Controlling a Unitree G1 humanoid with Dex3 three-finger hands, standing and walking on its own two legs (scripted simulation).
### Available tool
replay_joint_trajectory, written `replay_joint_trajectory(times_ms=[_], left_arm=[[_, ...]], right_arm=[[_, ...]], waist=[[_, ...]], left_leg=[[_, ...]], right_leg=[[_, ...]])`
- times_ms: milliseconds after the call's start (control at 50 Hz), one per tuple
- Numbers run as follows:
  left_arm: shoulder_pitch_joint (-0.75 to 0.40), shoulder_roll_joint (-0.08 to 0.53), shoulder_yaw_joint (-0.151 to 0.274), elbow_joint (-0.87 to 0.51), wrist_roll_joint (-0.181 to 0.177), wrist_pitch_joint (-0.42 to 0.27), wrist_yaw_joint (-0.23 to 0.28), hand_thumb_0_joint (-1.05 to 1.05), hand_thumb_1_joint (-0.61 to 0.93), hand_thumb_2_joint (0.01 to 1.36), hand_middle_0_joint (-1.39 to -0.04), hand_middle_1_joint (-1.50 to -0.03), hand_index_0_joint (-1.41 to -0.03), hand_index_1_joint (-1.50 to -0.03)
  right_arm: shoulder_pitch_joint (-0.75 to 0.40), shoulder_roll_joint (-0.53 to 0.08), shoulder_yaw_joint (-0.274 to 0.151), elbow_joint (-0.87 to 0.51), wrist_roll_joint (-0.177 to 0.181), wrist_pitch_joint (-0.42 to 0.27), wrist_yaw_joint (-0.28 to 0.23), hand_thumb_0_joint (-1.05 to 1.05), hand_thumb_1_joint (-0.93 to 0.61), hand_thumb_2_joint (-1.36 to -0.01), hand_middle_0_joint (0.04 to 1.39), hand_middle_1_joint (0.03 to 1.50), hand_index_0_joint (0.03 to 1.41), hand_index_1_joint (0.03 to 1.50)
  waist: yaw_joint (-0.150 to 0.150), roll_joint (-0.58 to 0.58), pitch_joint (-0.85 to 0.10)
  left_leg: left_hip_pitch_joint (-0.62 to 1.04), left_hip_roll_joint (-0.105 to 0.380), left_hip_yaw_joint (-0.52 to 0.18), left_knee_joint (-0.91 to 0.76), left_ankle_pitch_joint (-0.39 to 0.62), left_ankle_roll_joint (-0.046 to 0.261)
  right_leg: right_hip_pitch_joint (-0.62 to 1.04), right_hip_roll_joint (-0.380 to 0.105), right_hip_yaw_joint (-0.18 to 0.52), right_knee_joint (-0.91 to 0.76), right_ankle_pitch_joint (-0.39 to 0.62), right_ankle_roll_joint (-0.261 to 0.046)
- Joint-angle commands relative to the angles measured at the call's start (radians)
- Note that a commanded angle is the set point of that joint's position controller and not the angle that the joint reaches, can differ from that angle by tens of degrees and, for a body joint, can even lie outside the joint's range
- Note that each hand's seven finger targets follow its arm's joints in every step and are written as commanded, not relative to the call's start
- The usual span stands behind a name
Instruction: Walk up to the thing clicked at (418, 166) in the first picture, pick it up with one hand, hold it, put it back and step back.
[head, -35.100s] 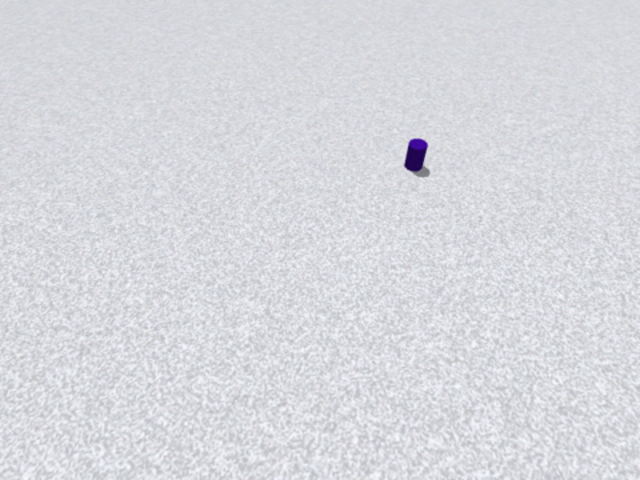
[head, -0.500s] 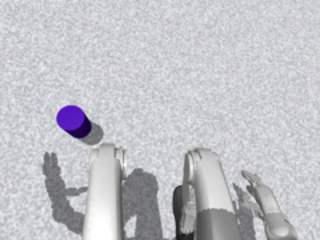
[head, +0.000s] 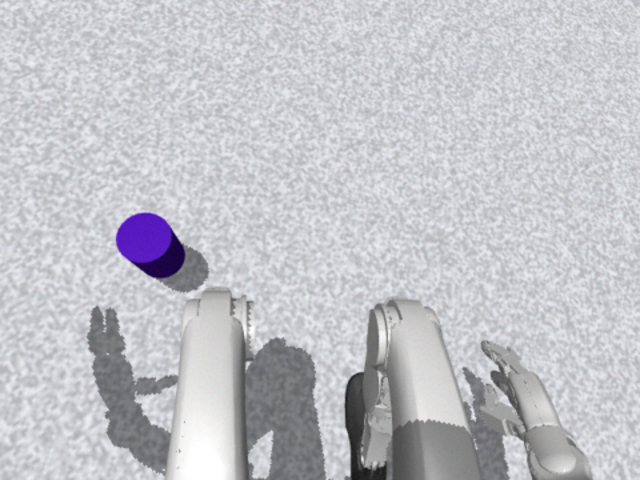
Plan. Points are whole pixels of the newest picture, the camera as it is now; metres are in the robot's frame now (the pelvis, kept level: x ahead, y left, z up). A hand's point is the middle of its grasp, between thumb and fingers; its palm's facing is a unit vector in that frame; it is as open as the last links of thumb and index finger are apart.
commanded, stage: go down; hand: left
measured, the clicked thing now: (153, 247) +0.43 +0.30 -0.33
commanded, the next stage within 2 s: none
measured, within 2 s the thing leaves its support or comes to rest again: neither
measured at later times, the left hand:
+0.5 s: hand out of the picture +0.30 +0.45 +0.02, palm faces +0.36 -0.92 -0.13, open 15.7 cm
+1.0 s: hand out of the picture +0.30 +0.44 +0.03, palm faces +0.35 -0.92 -0.14, open 15.4 cm
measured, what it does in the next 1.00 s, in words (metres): stands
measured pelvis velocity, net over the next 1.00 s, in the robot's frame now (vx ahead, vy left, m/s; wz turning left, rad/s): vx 0.00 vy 0.00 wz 0.01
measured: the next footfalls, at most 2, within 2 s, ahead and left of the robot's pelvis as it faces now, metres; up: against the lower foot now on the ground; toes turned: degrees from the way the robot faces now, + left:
none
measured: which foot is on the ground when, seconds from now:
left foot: down 0.00-1.00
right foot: down 0.00-1.00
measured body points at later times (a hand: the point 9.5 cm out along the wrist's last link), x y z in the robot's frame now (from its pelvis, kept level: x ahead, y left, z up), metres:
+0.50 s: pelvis +0.00 +0.00 +0.01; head +0.20 +0.06 +0.41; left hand +0.28 +0.49 +0.03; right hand +0.21 -0.26 -0.10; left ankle +0.09 +0.14 -0.36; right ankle +0.09 -0.13 -0.36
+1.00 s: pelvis +0.00 +0.00 +0.01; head +0.20 +0.06 +0.41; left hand +0.28 +0.49 +0.04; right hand +0.21 -0.26 -0.10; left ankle +0.09 +0.14 -0.36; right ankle +0.09 -0.13 -0.36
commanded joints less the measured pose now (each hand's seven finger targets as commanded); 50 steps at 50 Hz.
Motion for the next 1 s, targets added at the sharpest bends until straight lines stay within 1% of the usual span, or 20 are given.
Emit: replay_joint_trajectory(times_ms=[0, 20, 80, 100, 120, 140, 240, 260, 320, 340, 360, 380, 400, 500, 600, 620, 760, 780, 920, 980], left_arm=[[-0.106, 0.411, 0.081, -0.190, -0.039, -0.063, 0.002, 0.000, -0.205, 0.279, -0.080, -0.237, -0.130, -0.153], [-0.095, 0.410, 0.079, -0.186, -0.039, -0.059, 0.005, 0.000, -0.285, 0.204, 0.000, -0.160, -0.050, -0.076], [-0.100, 0.412, 0.088, -0.193, -0.046, -0.063, 0.004, 0.000, -0.205, 0.292, -0.080, -0.241, -0.130, -0.158], [-0.094, 0.420, 0.092, -0.207, -0.045, -0.064, 0.003, 0.000, -0.285, 0.212, 0.000, -0.161, -0.050, -0.078], [-0.091, 0.416, 0.084, -0.191, -0.042, -0.063, 0.004, 0.000, -0.205, 0.292, -0.080, -0.241, -0.130, -0.158], [-0.097, 0.411, 0.081, -0.201, -0.041, -0.061, 0.004, 0.000, -0.285, 0.212, 0.000, -0.165, -0.050, -0.082], [-0.102, 0.421, 0.085, -0.211, -0.047, -0.063, 0.005, 0.000, -0.205, 0.292, -0.080, -0.245, -0.130, -0.162], [-0.078, 0.402, 0.079, -0.203, -0.047, -0.061, 0.003, 0.000, -0.285, 0.212, 0.000, -0.165, -0.050, -0.082], [-0.092, 0.407, 0.082, -0.200, -0.050, -0.059, 0.000, 0.000, -0.205, 0.292, -0.080, -0.245, -0.130, -0.162], [-0.102, 0.423, 0.091, -0.217, -0.051, -0.061, 0.004, 0.000, -0.285, 0.212, 0.000, -0.165, -0.050, -0.082], [-0.082, 0.419, 0.093, -0.190, -0.051, -0.060, 0.004, 0.000, -0.205, 0.292, -0.080, -0.245, -0.130, -0.162], [-0.084, 0.414, 0.083, -0.203, -0.047, -0.059, 0.006, 0.000, -0.285, 0.212, 0.000, -0.165, -0.050, -0.082], [-0.085, 0.397, 0.082, -0.186, -0.049, -0.058, 0.005, 0.000, -0.205, 0.292, -0.080, -0.245, -0.130, -0.162], [-0.075, 0.396, 0.071, -0.204, -0.044, -0.055, 0.003, 0.000, -0.268, 0.215, 0.000, -0.170, -0.054, -0.087], [-0.081, 0.396, 0.079, -0.201, -0.045, -0.056, 0.012, 0.000, -0.173, 0.310, -0.080, -0.260, -0.135, -0.176], [-0.066, 0.380, 0.074, -0.209, -0.045, -0.055, 0.012, 0.000, -0.253, 0.231, 0.000, -0.185, -0.055, -0.103], [-0.081, 0.395, 0.075, -0.217, -0.041, -0.060, 0.016, 0.000, -0.173, 0.317, -0.080, -0.272, -0.138, -0.187], [-0.071, 0.400, 0.077, -0.214, -0.039, -0.058, 0.018, 0.000, -0.253, 0.237, 0.000, -0.192, -0.058, -0.107], [-0.078, 0.367, 0.059, -0.191, -0.042, -0.055, 0.010, 0.000, -0.173, 0.317, -0.080, -0.272, -0.138, -0.187], [-0.067, 0.396, 0.077, -0.200, -0.045, -0.056, 0.013, 0.000, -0.252, 0.237, 0.000, -0.192, -0.058, -0.107]], right_arm=[[0.082, -0.229, -0.086, -0.068, 0.012, -0.034, -0.021, 0.000, -0.897, -0.897, 0.200, 0.300, 0.199, 0.300], [0.078, -0.227, -0.085, -0.074, 0.015, -0.034, -0.019, 0.000, -0.847, -0.875, 0.201, 0.300, 0.201, 0.300], [0.083, -0.221, -0.082, -0.072, 0.012, -0.033, -0.019, 0.000, -0.897, -0.897, 0.200, 0.300, 0.199, 0.300], [0.082, -0.223, -0.084, -0.074, 0.012, -0.033, -0.019, 0.000, -0.848, -0.875, 0.201, 0.300, 0.201, 0.300], [0.076, -0.223, -0.082, -0.074, 0.012, -0.033, -0.019, 0.000, -0.896, -0.897, 0.200, 0.300, 0.199, 0.300], [0.081, -0.224, -0.086, -0.074, 0.011, -0.033, -0.020, 0.000, -0.846, -0.875, 0.201, 0.300, 0.201, 0.300], [0.067, -0.219, -0.084, -0.080, 0.015, -0.035, -0.019, 0.000, -0.896, -0.897, 0.200, 0.300, 0.199, 0.300], [0.076, -0.222, -0.088, -0.078, 0.015, -0.034, -0.021, 0.000, -0.845, -0.874, 0.201, 0.300, 0.201, 0.300], [0.084, -0.221, -0.086, -0.067, 0.012, -0.038, -0.020, 0.000, -0.897, -0.897, 0.200, 0.300, 0.200, 0.300], [0.083, -0.214, -0.083, -0.074, 0.013, -0.036, -0.021, 0.000, -0.846, -0.875, 0.201, 0.300, 0.201, 0.300], [0.080, -0.212, -0.079, -0.069, 0.013, -0.036, -0.021, 0.000, -0.896, -0.897, 0.200, 0.300, 0.199, 0.300], [0.081, -0.212, -0.084, -0.073, 0.014, -0.035, -0.021, 0.000, -0.846, -0.875, 0.201, 0.300, 0.201, 0.300], [0.082, -0.214, -0.084, -0.072, 0.012, -0.035, -0.021, 0.000, -0.896, -0.897, 0.200, 0.300, 0.199, 0.300], [0.081, -0.214, -0.085, -0.069, 0.012, -0.035, -0.023, 0.000, -0.845, -0.875, 0.201, 0.300, 0.201, 0.300], [0.088, -0.216, -0.086, -0.067, 0.014, -0.034, -0.021, 0.000, -0.896, -0.897, 0.200, 0.300, 0.199, 0.300], [0.089, -0.214, -0.087, -0.070, 0.013, -0.034, -0.020, 0.000, -0.845, -0.875, 0.201, 0.300, 0.201, 0.300], [0.073, -0.223, -0.090, -0.074, 0.019, -0.029, -0.022, 0.000, -0.896, -0.897, 0.200, 0.300, 0.199, 0.300], [0.075, -0.217, -0.088, -0.078, 0.016, -0.031, -0.022, 0.000, -0.843, -0.874, 0.201, 0.300, 0.201, 0.300], [0.079, -0.213, -0.089, -0.077, 0.015, -0.031, -0.022, 0.000, -0.896, -0.897, 0.200, 0.300, 0.199, 0.300], [0.079, -0.210, -0.087, -0.081, 0.014, -0.033, -0.022, 0.000, -0.843, -0.874, 0.201, 0.300, 0.201, 0.300]], waist=[[0.053, 0.264, -0.560], [0.053, 0.246, -0.544], [0.053, 0.219, -0.573], [0.063, 0.232, -0.590], [0.061, 0.240, -0.561], [0.060, 0.239, -0.562], [0.064, 0.225, -0.555], [0.062, 0.228, -0.565], [0.055, 0.207, -0.576], [0.062, 0.207, -0.597], [0.063, 0.206, -0.576], [0.063, 0.212, -0.570], [0.055, 0.208, -0.567], [0.058, 0.228, -0.587], [0.055, 0.223, -0.571], [0.060, 0.215, -0.590], [0.057, 0.243, -0.544], [0.065, 0.230, -0.561], [0.044, 0.218, -0.554], [0.061, 0.191, -0.573]], left_leg=[[0.508, 0.003, 0.064, -0.321, 0.080, 0.051], [0.493, 0.005, 0.057, -0.333, 0.060, 0.051], [0.480, -0.001, 0.075, -0.306, 0.112, 0.055], [0.496, -0.001, 0.077, -0.310, 0.120, 0.054], [0.492, 0.002, 0.072, -0.320, 0.092, 0.053], [0.488, 0.002, 0.076, -0.319, 0.091, 0.053], [0.467, 0.002, 0.074, -0.329, 0.033, 0.055], [0.486, 0.002, 0.076, -0.327, 0.063, 0.053], [0.478, 0.000, 0.081, -0.299, 0.120, 0.056], [0.473, -0.002, 0.086, -0.301, 0.118, 0.058], [0.467, -0.002, 0.084, -0.302, 0.117, 0.058], [0.464, -0.002, 0.086, -0.312, 0.093, 0.057], [0.466, -0.002, 0.082, -0.314, 0.088, 0.058], [0.498, -0.001, 0.084, -0.313, 0.119, 0.056], [0.498, 0.000, 0.074, -0.320, 0.119, 0.055], [0.515, 0.000, 0.077, -0.317, 0.151, 0.054], [0.508, 0.004, 0.055, -0.357, 0.039, 0.052], [0.500, 0.003, 0.067, -0.344, 0.070, 0.053], [0.487, -0.002, 0.079, -0.331, 0.084, 0.056], [0.462, -0.004, 0.091, -0.321, 0.085, 0.058]], right_leg=[[0.189, 0.024, -0.051, -0.218, 0.104, -0.067], [0.190, 0.024, -0.054, -0.219, 0.088, -0.067], [0.236, 0.024, -0.045, -0.233, 0.118, -0.064], [0.237, 0.024, -0.045, -0.232, 0.123, -0.065], [0.215, 0.023, -0.047, -0.228, 0.104, -0.065], [0.230, 0.023, -0.044, -0.236, 0.103, -0.064], [0.220, 0.024, -0.037, -0.249, 0.059, -0.062], [0.232, 0.023, -0.039, -0.246, 0.082, -0.063], [0.246, 0.023, -0.038, -0.244, 0.120, -0.061], [0.268, 0.022, -0.029, -0.255, 0.120, -0.060], [0.258, 0.023, -0.032, -0.249, 0.117, -0.061], [0.262, 0.022, -0.028, -0.259, 0.097, -0.061], [0.255, 0.023, -0.034, -0.254, 0.096, -0.062], [0.256, 0.023, -0.035, -0.254, 0.121, -0.064], [0.245, 0.023, -0.042, -0.246, 0.124, -0.065], [0.259, 0.023, -0.042, -0.248, 0.145, -0.064], [0.201, 0.021, -0.050, -0.242, 0.076, -0.065], [0.239, 0.021, -0.043, -0.251, 0.095, -0.062], [0.242, 0.021, -0.036, -0.263, 0.097, -0.062], [0.294, 0.018, -0.017, -0.287, 0.087, -0.057]])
